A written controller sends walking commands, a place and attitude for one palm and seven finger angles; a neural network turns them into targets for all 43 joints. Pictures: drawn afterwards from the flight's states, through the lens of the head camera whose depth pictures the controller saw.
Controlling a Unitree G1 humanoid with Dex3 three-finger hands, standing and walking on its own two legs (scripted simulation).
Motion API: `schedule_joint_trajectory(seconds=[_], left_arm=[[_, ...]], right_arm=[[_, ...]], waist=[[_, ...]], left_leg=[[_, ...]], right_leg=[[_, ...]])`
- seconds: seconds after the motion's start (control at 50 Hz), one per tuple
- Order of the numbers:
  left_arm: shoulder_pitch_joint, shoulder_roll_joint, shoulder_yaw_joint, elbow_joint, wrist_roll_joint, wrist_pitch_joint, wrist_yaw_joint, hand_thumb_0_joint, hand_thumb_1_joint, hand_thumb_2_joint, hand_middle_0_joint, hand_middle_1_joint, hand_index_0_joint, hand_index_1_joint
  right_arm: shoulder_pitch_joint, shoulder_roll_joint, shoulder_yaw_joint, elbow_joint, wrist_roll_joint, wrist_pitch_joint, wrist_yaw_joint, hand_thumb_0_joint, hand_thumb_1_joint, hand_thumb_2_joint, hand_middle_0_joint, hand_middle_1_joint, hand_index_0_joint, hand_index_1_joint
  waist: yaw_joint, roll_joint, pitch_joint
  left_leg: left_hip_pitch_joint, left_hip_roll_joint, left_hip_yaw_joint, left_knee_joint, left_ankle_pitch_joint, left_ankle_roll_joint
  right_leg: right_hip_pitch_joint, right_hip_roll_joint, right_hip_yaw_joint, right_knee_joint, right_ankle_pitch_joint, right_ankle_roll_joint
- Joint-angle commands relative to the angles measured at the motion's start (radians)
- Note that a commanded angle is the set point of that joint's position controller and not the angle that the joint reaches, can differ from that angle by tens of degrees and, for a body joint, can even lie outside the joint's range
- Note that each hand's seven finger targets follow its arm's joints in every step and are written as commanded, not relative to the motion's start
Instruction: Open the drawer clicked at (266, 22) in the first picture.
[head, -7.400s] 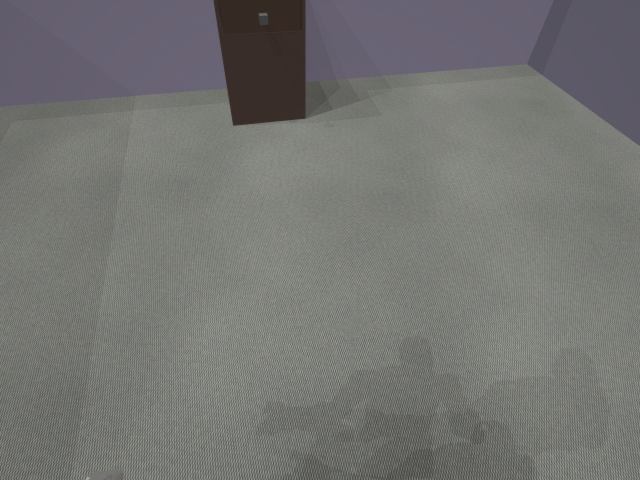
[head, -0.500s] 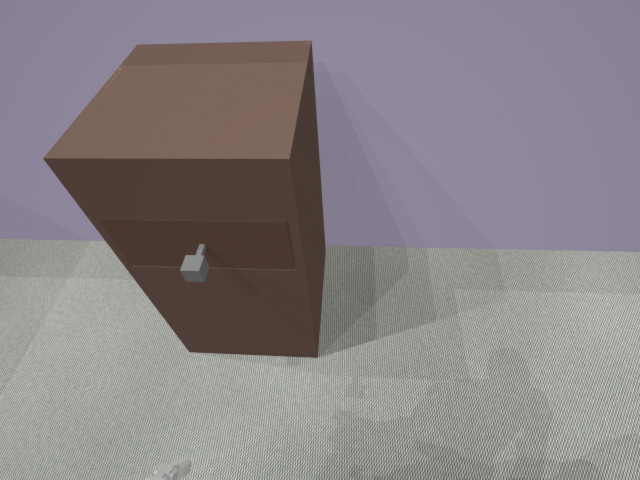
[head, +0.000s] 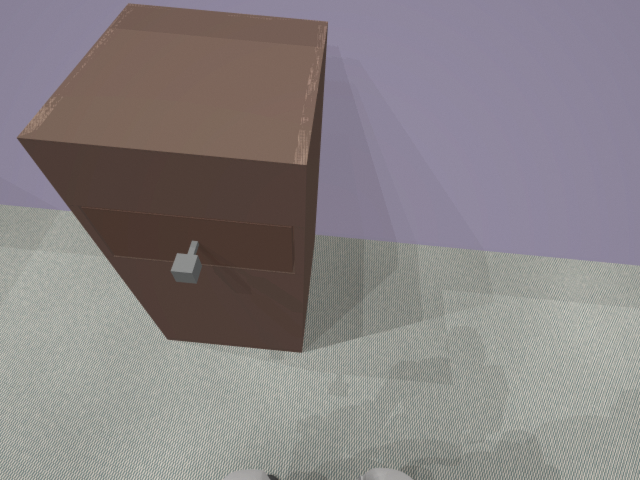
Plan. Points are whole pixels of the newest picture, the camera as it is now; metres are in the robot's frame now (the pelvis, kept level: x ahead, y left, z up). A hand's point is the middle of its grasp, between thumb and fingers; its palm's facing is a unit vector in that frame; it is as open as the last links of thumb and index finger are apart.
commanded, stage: come to a stop and stand still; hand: left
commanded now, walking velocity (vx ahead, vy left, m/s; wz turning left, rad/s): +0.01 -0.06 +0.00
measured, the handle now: (189, 259) +0.48 +0.29 -0.18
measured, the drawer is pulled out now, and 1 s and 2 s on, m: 0.00 0.00 0.00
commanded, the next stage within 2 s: look again from close up in 1.08 s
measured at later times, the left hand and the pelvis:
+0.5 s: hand out of the picture +0.05 +0.16 -0.17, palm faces +0.02 -0.97 -0.23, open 7.4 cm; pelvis -0.03 -0.03 -0.01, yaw +1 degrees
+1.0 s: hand out of the picture -0.07 +0.17 -0.18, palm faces +0.07 -0.98 -0.20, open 7.4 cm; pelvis -0.04 -0.01 +0.00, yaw +2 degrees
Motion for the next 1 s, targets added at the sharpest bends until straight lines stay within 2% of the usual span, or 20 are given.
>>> schedule_joint_trajectory(seconds=[0.0, 0.06, 0.08, 0.1, 0.12, 0.14, 0.16, 0.18, 0.2, 0.22, 0.26, 0.28, 0.3, 0.32, 0.38, 0.42, 0.6, 0.66, 0.7, 0.98], left_arm=[[0.068, 0.058, 0.01, -0.055, 0.006, -0.005, -0.011, 0.0, 0.9, 0.9, -0.2, -0.3, -0.2, -0.3], [0.048, 0.042, -0.003, -0.066, 0.006, -0.009, -0.015, 0.0, 0.9, 0.9, -0.2, -0.3, -0.2, -0.3], [0.119, 0.172, -0.03, -0.128, 0.023, -0.035, -0.017, 0.0, 0.9, 0.9, -0.2, -0.3, -0.2, -0.3], [0.174, 0.078, -0.016, -0.116, 0.011, -0.035, -0.019, 0.0, 0.9, 0.9, -0.2, -0.3, -0.2, -0.3], [0.15, 0.109, -0.009, -0.132, 0.025, -0.044, -0.011, 0.0, 0.9, 0.9, -0.2, -0.3, -0.2, -0.3], [0.085, 0.16, 0.0, -0.171, 0.033, -0.049, -0.004, 0.0, 0.9, 0.9, -0.2, -0.3, -0.2, -0.3], [0.048, 0.18, -0.003, -0.199, 0.041, -0.048, -0.005, 0.0, 0.9, 0.9, -0.2, -0.3, -0.2, -0.3], [0.018, 0.184, 0.002, -0.217, 0.036, -0.047, -0.004, 0.0, 0.9, 0.9, -0.2, -0.3, -0.2, -0.3], [0.021, 0.204, 0.012, -0.221, 0.027, -0.057, 0.0, 0.0, 0.9, 0.9, -0.2, -0.3, -0.2, -0.3], [0.021, 0.19, 0.008, -0.225, 0.024, -0.06, 0.002, 0.0, 0.9, 0.9, -0.2, -0.3, -0.2, -0.3], [0.068, 0.16, -0.002, -0.226, 0.018, -0.053, 0.003, 0.0, 0.9, 0.9, -0.2, -0.3, -0.2, -0.3], [0.072, 0.172, -0.002, -0.222, 0.017, -0.054, 0.0, 0.0, 0.9, 0.9, -0.2, -0.3, -0.2, -0.3], [0.088, 0.176, -0.003, -0.22, 0.012, -0.053, -0.001, 0.0, 0.9, 0.9, -0.2, -0.3, -0.2, -0.3], [0.101, 0.175, -0.004, -0.211, 0.01, -0.054, -0.003, 0.0, 0.9, 0.9, -0.2, -0.3, -0.2, -0.3], [0.073, 0.182, -0.009, -0.206, 0.011, -0.054, -0.007, 0.0, 0.9, 0.9, -0.2, -0.3, -0.2, -0.3], [0.061, 0.18, -0.012, -0.199, 0.011, -0.053, -0.009, 0.0, 0.9, 0.9, -0.2, -0.3, -0.2, -0.3], [0.125, 0.137, -0.022, -0.133, 0.005, -0.059, -0.013, 0.0, 0.9, 0.9, -0.2, -0.3, -0.2, -0.3], [0.147, 0.118, -0.029, -0.102, 0.004, -0.06, -0.01, 0.0, 0.9, 0.9, -0.2, -0.3, -0.2, -0.3], [0.155, 0.119, -0.029, -0.087, 0.005, -0.061, -0.009, 0.0, 0.9, 0.9, -0.2, -0.3, -0.2, -0.3], [0.264, 0.054, -0.041, 0.007, 0.015, -0.062, 0.004, 0.0, 0.9, 0.9, -0.2, -0.3, -0.2, -0.3]], right_arm=[[0.086, -0.192, -0.049, -0.041, -0.002, -0.015, -0.017, 0.0, -0.9, -0.9, 0.2, 0.3, 0.2, 0.3], [0.096, -0.205, -0.061, -0.029, -0.007, -0.011, -0.007, 0.0, -0.9, -0.9, 0.2, 0.3, 0.2, 0.3], [0.061, -0.308, -0.068, -0.134, -0.012, -0.015, -0.018, 0.0, -0.9, -0.9, 0.2, 0.3, 0.2, 0.3], [0.013, -0.259, -0.072, -0.156, -0.015, -0.023, -0.009, 0.0, -0.9, -0.9, 0.2, 0.3, 0.2, 0.3], [0.092, -0.163, -0.06, -0.167, -0.009, -0.02, -0.001, 0.0, -0.9, -0.9, 0.2, 0.3, 0.2, 0.3], [0.113, -0.113, -0.048, -0.187, -0.009, -0.014, 0.009, 0.0, -0.9, -0.9, 0.2, 0.3, 0.2, 0.3], [0.122, -0.094, -0.048, -0.201, -0.009, -0.01, 0.018, 0.0, -0.9, -0.9, 0.2, 0.3, 0.2, 0.3], [0.138, -0.112, -0.048, -0.197, -0.017, -0.006, 0.016, 0.0, -0.9, -0.9, 0.2, 0.3, 0.2, 0.3], [0.115, -0.145, -0.049, -0.205, -0.018, -0.017, 0.011, 0.0, -0.9, -0.9, 0.2, 0.3, 0.2, 0.3], [0.12, -0.17, -0.051, -0.205, -0.015, -0.024, 0.009, 0.0, -0.9, -0.9, 0.2, 0.3, 0.2, 0.3], [0.156, -0.159, -0.046, -0.179, -0.01, -0.026, 0.012, 0.0, -0.9, -0.9, 0.2, 0.3, 0.2, 0.3], [0.146, -0.189, -0.049, -0.172, -0.01, -0.03, 0.015, 0.0, -0.9, -0.9, 0.2, 0.3, 0.2, 0.3], [0.139, -0.202, -0.051, -0.166, -0.01, -0.028, 0.015, 0.0, -0.9, -0.9, 0.2, 0.3, 0.2, 0.3], [0.131, -0.21, -0.049, -0.164, -0.009, -0.026, 0.015, 0.0, -0.9, -0.9, 0.2, 0.3, 0.2, 0.3], [0.138, -0.199, -0.041, -0.154, -0.009, -0.017, 0.021, 0.0, -0.9, -0.9, 0.2, 0.3, 0.2, 0.3], [0.151, -0.203, -0.038, -0.139, -0.011, -0.017, 0.023, 0.0, -0.9, -0.9, 0.2, 0.3, 0.2, 0.3], [0.174, -0.209, -0.021, -0.08, -0.007, -0.032, 0.022, 0.0, -0.9, -0.9, 0.2, 0.3, 0.2, 0.3], [0.175, -0.193, -0.016, -0.055, -0.004, -0.03, 0.021, 0.0, -0.9, -0.9, 0.2, 0.3, 0.2, 0.3], [0.172, -0.2, -0.018, -0.04, -0.002, -0.033, 0.021, 0.0, -0.9, -0.9, 0.2, 0.3, 0.2, 0.3], [0.17, -0.161, -0.023, 0.022, 0.006, -0.024, 0.022, 0.0, -0.9, -0.9, 0.2, 0.3, 0.2, 0.3]], waist=[[-0.039, 0.164, -0.201], [-0.06, 0.223, -0.199], [-0.008, 0.161, -0.21], [0.019, 0.019, -0.245], [-0.021, -0.071, -0.234], [-0.055, -0.121, -0.188], [-0.074, -0.022, -0.166], [-0.077, -0.073, -0.178], [-0.053, -0.202, -0.148], [-0.056, -0.204, -0.129], [-0.051, -0.076, -0.105], [-0.044, 0.051, -0.087], [-0.037, 0.092, -0.065], [-0.03, 0.092, -0.054], [-0.046, 0.001, 0.0], [-0.051, 0.015, 0.016], [-0.03, 0.079, -0.073], [-0.03, 0.051, -0.07], [-0.028, 0.072, -0.07], [-0.03, 0.059, -0.038]], left_leg=[[0.225, 0.27, -0.218, -0.165, 0.488, 0.165], [0.23, 0.27, -0.225, -0.181, 0.351, 0.157], [0.197, 0.245, -0.24, -0.09, 0.323, 0.113], [0.085, 0.187, -0.167, 0.047, 0.113, 0.049], [-0.015, 0.045, -0.084, 0.15, -0.04, 0.001], [-0.095, -0.011, -0.046, 0.202, -0.176, -0.026], [-0.034, -0.029, -0.051, 0.208, -0.196, -0.029], [-0.072, -0.042, -0.028, 0.219, -0.163, -0.021], [-0.104, -0.024, -0.05, 0.202, -0.101, -0.004], [-0.08, -0.009, -0.065, 0.172, -0.035, 0.006], [0.005, 0.015, -0.087, 0.119, 0.158, 0.011], [0.045, 0.031, -0.104, 0.1, 0.232, 0.013], [0.043, 0.053, -0.13, 0.086, 0.241, 0.017], [0.017, 0.062, -0.144, 0.073, 0.191, 0.019], [-0.01, 0.037, -0.128, 0.055, -0.028, 0.003], [0.008, 0.034, -0.128, 0.039, -0.076, -0.001], [0.013, 0.062, -0.179, -0.052, -0.003, 0.007], [0.029, 0.057, -0.168, -0.051, 0.029, 0.001], [0.037, 0.066, -0.174, -0.069, 0.033, 0.003], [0.037, 0.068, -0.203, -0.165, -0.136, -0.001]], right_leg=[[-0.036, -0.035, 0.023, -0.043, 0.015, 0.022], [0.032, -0.049, -0.02, -0.271, -0.018, 0.013], [0.127, -0.032, -0.022, -0.478, -0.009, 0.003], [0.145, -0.054, 0.0, -0.681, 0.232, -0.005], [0.201, -0.142, 0.106, -0.735, 0.373, -0.059], [0.169, -0.236, 0.211, -0.729, 0.349, -0.123], [0.076, -0.249, 0.174, -0.705, 0.28, -0.137], [0.14, -0.184, 0.138, -0.658, 0.405, -0.136], [0.156, -0.185, 0.142, -0.617, 0.576, -0.14], [0.164, -0.18, 0.114, -0.584, 0.655, -0.133], [0.119, -0.135, 0.07, -0.559, 0.566, -0.094], [0.088, -0.113, 0.055, -0.55, 0.482, -0.082], [0.075, -0.094, 0.04, -0.563, 0.399, -0.07], [0.088, -0.088, 0.041, -0.589, 0.336, -0.064], [0.039, -0.114, 0.074, -0.686, 0.129, -0.077], [0.002, -0.117, 0.078, -0.715, 0.042, -0.081], [0.15, -0.083, 0.028, -0.687, 0.18, -0.056], [0.154, -0.089, 0.029, -0.699, 0.216, -0.053], [0.16, -0.087, 0.021, -0.697, 0.228, -0.048], [0.142, -0.082, 0.0, -0.718, 0.182, -0.03]])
